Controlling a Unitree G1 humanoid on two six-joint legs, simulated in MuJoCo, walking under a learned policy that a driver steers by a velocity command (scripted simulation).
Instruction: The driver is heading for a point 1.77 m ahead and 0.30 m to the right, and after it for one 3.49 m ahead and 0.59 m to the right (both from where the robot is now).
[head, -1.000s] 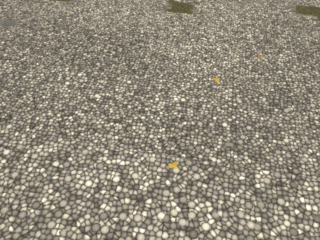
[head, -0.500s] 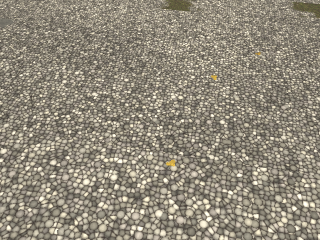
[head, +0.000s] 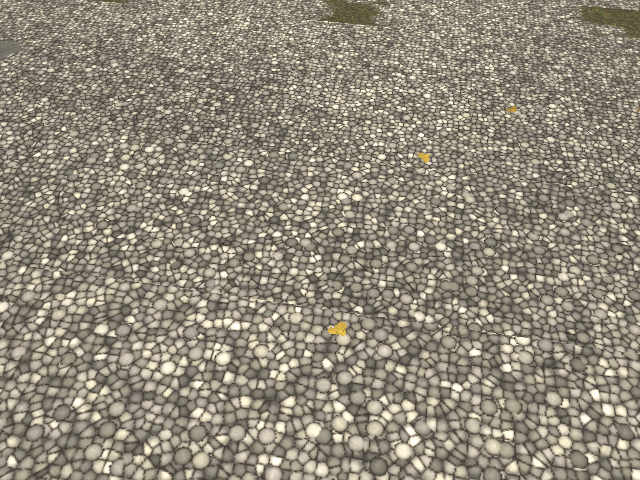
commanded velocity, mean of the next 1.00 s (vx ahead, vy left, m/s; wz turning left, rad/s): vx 0.41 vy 0.00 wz -0.02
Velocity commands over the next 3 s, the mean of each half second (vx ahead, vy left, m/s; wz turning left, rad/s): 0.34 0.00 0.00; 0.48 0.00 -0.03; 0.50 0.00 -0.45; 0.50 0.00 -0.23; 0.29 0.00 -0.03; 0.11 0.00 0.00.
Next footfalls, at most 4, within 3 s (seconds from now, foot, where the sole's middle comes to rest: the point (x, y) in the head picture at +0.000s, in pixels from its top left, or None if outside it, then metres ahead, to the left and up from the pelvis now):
0.64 left None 0.43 0.10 -0.77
1.20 right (395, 378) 0.74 -0.14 -0.77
1.88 left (319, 271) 1.18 0.04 -0.93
2.30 right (407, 219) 1.40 -0.24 -0.93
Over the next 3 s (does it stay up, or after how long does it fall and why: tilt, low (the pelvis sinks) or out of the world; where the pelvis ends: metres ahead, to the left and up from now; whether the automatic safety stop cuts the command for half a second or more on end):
stays up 1.38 -0.11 -0.16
